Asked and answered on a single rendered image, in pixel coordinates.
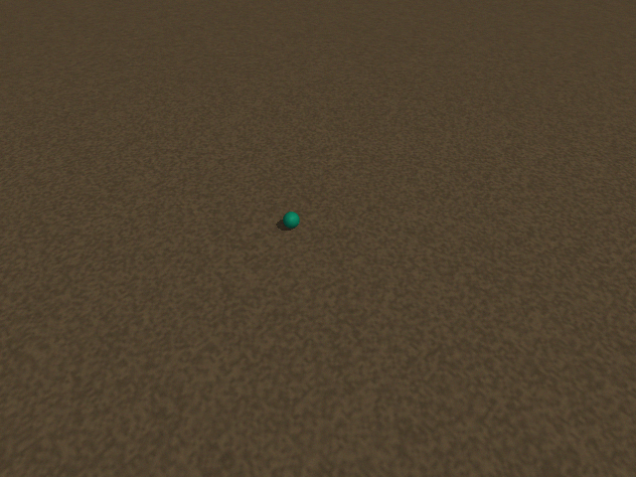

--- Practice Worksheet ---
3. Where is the ball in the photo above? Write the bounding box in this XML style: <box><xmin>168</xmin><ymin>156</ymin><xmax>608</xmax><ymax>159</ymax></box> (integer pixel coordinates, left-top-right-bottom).
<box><xmin>283</xmin><ymin>212</ymin><xmax>300</xmax><ymax>229</ymax></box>

